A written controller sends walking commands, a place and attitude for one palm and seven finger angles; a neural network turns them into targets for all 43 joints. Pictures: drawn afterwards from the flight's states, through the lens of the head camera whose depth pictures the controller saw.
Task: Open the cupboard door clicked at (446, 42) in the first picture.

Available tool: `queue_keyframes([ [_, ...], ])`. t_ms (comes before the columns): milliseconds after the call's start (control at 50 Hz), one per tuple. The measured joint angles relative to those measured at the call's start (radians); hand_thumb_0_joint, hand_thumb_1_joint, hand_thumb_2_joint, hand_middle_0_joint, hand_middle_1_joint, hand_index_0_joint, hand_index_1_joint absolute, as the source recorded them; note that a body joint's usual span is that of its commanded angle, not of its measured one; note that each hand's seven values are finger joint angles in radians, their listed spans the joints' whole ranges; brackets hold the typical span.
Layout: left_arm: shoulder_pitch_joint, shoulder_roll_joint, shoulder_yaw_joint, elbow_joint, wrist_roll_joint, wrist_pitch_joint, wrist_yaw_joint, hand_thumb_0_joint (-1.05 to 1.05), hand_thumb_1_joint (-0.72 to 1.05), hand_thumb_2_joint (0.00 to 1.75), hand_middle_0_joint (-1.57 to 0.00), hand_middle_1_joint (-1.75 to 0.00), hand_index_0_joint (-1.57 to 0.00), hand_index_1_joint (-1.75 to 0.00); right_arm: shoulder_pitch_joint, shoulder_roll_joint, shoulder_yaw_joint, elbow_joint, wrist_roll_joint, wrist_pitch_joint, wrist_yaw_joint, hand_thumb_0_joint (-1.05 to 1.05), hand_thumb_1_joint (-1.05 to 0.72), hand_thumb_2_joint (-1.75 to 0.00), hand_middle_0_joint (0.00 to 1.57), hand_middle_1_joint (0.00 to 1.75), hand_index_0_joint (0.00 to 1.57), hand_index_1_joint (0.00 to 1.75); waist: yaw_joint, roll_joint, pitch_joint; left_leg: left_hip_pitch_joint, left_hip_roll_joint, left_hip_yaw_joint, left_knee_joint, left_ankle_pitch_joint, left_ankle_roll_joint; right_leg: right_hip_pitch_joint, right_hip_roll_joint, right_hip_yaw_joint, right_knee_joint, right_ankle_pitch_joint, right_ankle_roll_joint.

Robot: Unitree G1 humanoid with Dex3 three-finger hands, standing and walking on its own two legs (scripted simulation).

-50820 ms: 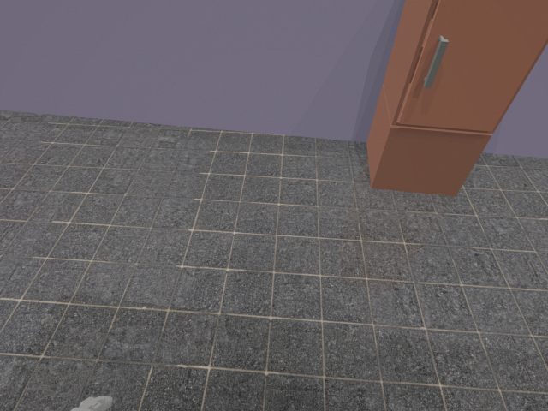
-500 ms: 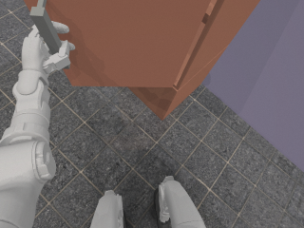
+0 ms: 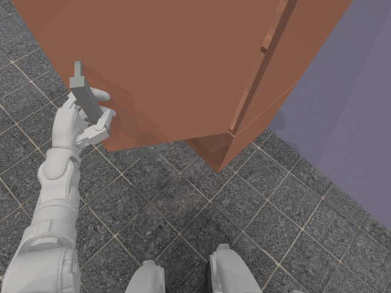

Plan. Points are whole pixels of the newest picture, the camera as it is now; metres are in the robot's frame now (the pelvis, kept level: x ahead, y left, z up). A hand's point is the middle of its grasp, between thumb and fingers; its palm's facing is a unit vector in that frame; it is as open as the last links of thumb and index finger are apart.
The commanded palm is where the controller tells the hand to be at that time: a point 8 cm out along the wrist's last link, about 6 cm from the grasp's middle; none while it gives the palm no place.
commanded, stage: pull the door open along its arc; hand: left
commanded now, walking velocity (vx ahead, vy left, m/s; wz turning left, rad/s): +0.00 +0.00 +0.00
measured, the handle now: (92, 102) +0.49 +0.19 +0.03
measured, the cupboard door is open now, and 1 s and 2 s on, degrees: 59 89 91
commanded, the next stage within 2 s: open thumb and fingers to let go in 0.56 s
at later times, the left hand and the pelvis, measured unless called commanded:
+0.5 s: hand (145, 190) +0.31 +0.08 +0.03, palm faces +0.35 -0.94 -0.01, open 6.3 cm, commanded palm +0.24 +0.14 +0.02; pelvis +0.00 -0.04 +0.00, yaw +3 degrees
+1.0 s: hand (157, 196) +0.30 +0.06 +0.03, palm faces +0.37 -0.93 -0.01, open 8.9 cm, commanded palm +0.25 +0.10 +0.02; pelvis -0.02 -0.05 +0.00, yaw +5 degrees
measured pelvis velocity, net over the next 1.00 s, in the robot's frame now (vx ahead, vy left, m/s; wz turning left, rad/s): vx -0.02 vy -0.05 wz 0.09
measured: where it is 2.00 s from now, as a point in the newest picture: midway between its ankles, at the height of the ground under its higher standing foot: outside the picture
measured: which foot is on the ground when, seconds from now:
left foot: down 0.00-1.00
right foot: down 0.00-1.00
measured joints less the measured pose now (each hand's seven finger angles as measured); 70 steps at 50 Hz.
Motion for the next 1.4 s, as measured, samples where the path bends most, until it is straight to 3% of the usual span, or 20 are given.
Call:
queue_keyframes([
  [40,0.082,-0.04,-0.026,-0.077,-0.015,0.001,0.01,0.0,0.68,0.71,-0.36,-1.34,-0.36,-1.35,-0.009,0.001,-0.006,-0.013,0.003,-0.007,0.002,0.01,-0.9,-0.9,0.2,0.3,0.2,0.29,0.014,-0.003,-0.008,0.023,-0.001,0.003,-0.015,0.003,-0.001,0.02,0.0,0.003,-0.011,0.001,0.0],
  [120,0.244,-0.182,-0.091,-0.241,-0.027,-0.011,0.172,0.01,0.66,0.7,-0.35,-1.32,-0.37,-1.35,-0.045,0.007,-0.023,-0.032,-0.005,-0.033,0.013,0.01,-0.91,-0.9,0.2,0.3,0.2,0.29,0.047,-0.007,-0.021,0.059,-0.004,0.009,-0.034,0.005,-0.004,0.051,-0.002,0.01,-0.021,-0.001,0.0],
  [200,0.372,-0.289,-0.182,-0.362,0.042,-0.033,0.341,0.01,0.66,0.7,-0.35,-1.32,-0.37,-1.33,-0.097,0.021,-0.03,-0.05,-0.03,-0.043,0.025,0.01,-0.91,-0.9,0.2,0.3,0.2,0.29,0.078,-0.018,-0.023,0.085,-0.01,0.014,-0.034,0.002,-0.007,0.068,-0.008,0.016,-0.003,-0.013,-0.003],
  [300,0.453,-0.357,-0.286,-0.422,0.147,-0.053,0.526,0.02,0.64,0.69,-0.37,-1.32,-0.37,-1.32,-0.165,0.048,-0.025,-0.055,-0.058,-0.045,0.025,0.01,-0.91,-0.9,0.2,0.3,0.2,0.29,0.11,-0.027,-0.016,0.099,-0.018,0.006,-0.013,-0.004,-0.018,0.077,-0.017,0.009,0.037,-0.033,-0.014],
  [420,0.488,-0.397,-0.351,-0.432,0.204,-0.052,0.659,0.02,0.64,0.7,-0.37,-1.3,-0.37,-1.32,-0.211,0.081,-0.013,-0.029,-0.074,-0.055,0.006,0.01,-0.91,-0.9,0.2,0.3,0.2,0.29,0.132,-0.031,-0.01,0.112,-0.021,-0.014,-0.006,-0.001,-0.037,0.091,-0.023,-0.011,0.059,-0.046,-0.034],
  [660,0.614,-0.433,-0.452,-0.502,0.22,-0.047,0.741,0.03,0.66,0.74,-0.31,-1.31,-0.35,-1.33,-0.168,0.063,-0.033,0.028,-0.084,-0.114,-0.005,0.01,-0.9,-0.9,0.2,0.3,0.2,0.29,0.133,-0.016,-0.01,0.138,-0.022,-0.055,-0.033,0.017,-0.072,0.122,-0.027,-0.05,0.051,-0.054,-0.068],
  [780,0.557,-0.415,-0.45,-0.459,0.277,-0.081,0.791,0.01,0.64,0.77,-0.33,-1.32,-0.34,-1.33,-0.181,0.041,-0.051,0.07,-0.094,-0.136,-0.024,0.01,-0.9,-0.9,0.2,0.3,0.2,0.29,0.131,-0.021,-0.001,0.099,-0.03,-0.067,0.0,0.019,-0.08,0.086,-0.037,-0.062,0.088,-0.062,-0.078],
  [840,0.518,-0.388,-0.438,-0.44,0.264,-0.077,0.777,0.01,0.59,0.76,-0.34,-1.32,-0.34,-1.33,-0.193,0.038,-0.057,0.08,-0.091,-0.14,-0.032,0.01,-0.91,-0.9,0.2,0.3,0.2,0.29,0.128,-0.018,0.006,0.085,-0.031,-0.069,0.011,0.021,-0.083,0.073,-0.038,-0.064,0.099,-0.06,-0.081],
  [980,0.497,-0.4,-0.427,-0.428,0.192,-0.042,0.733,0.01,0.3,0.64,-0.35,-1.28,-0.35,-1.29,-0.185,0.039,-0.05,0.072,-0.078,-0.146,-0.038,0.02,-0.91,-0.9,0.2,0.3,0.2,0.29,0.13,-0.005,0.003,0.103,-0.034,-0.064,-0.011,0.038,-0.077,0.092,-0.04,-0.059,0.074,-0.041,-0.075],
  [1200,0.46,-0.415,-0.44,-0.371,0.237,-0.057,0.759,0.0,-0.3,0.39,-0.32,-1.19,-0.31,-1.2,-0.18,0.052,-0.037,0.058,-0.087,-0.149,-0.025,0.01,-0.9,-0.9,0.2,0.3,0.2,0.29,0.13,-0.017,-0.006,0.096,-0.037,-0.053,0.005,0.035,-0.06,0.089,-0.042,-0.047,0.075,-0.031,-0.059],
  [1400,0.462,-0.433,-0.48,-0.375,0.265,-0.054,0.787,-0.01,-0.47,0.31,-0.31,-0.89,-0.29,-0.9,-0.176,0.058,-0.035,0.054,-0.094,-0.144,-0.014,0.01,-0.9,-0.9,0.2,0.3,0.2,0.29,0.134,-0.013,-0.007,0.085,-0.041,-0.04,0.02,0.028,-0.04,0.082,-0.044,-0.034,0.075,-0.025,-0.04],
])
